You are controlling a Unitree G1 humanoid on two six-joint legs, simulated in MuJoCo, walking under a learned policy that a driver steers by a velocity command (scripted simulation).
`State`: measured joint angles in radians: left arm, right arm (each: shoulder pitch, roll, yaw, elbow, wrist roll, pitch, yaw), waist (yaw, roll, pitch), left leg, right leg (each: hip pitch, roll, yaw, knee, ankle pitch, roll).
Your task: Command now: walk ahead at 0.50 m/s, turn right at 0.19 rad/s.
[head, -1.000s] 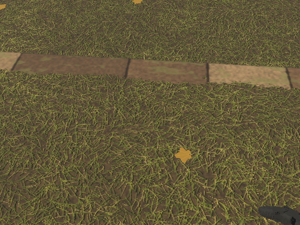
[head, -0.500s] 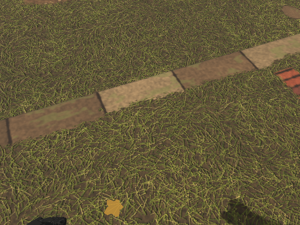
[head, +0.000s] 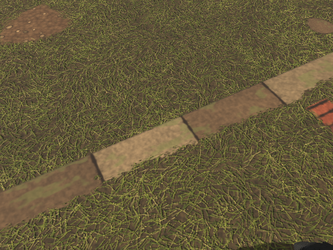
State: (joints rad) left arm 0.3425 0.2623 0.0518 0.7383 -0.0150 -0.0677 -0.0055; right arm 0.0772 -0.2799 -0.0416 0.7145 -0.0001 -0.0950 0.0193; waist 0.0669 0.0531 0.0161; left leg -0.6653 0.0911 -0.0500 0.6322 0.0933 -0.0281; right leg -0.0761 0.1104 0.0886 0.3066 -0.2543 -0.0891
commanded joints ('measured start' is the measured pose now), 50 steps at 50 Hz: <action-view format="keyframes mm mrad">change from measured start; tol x32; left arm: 1 62 169 44 -17 -5 -7 7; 50 -286 195 61 -39 -2 66 34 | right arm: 1 -153 -74 -14 -110 7 -25 16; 9 358 -256 -80 -9 -14 -27 16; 50 225 -107 -60 -105 8 159 -12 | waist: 1 34 -121 36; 9 -127 277 -405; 17 -46 21 -34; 32 -84 -311 -307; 50 -108 -187 -125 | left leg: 1 11 -30 20 -79 4 27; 7 441 -78 65 -161 -95 144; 9 1056 305 -593 -222 -227 372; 21 460 59 -54 -380 425 248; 30 477 11 -203 -110 17 139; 32 114 -183 -64 352 -817 32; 35 -15 -76 -42 596 -677 -34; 50 407 -62 125 -32 -357 51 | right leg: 1 13 -290 162 -50 274 -138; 7 48 -241 117 293 726 -58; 10 -648 -58 107 1017 -315 46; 29 -284 -96 -16 143 266 95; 32 262 -547 340 179 989 -160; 37 -124 -395 147 -5 271 -134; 50 -158 -420 -93 48 171 -80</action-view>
